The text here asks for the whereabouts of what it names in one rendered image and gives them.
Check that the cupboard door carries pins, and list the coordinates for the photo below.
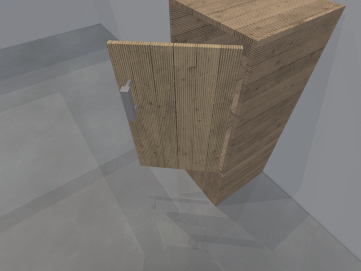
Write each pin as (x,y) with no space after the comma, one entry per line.
(184,94)

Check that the handle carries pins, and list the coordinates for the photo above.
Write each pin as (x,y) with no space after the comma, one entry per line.
(128,103)

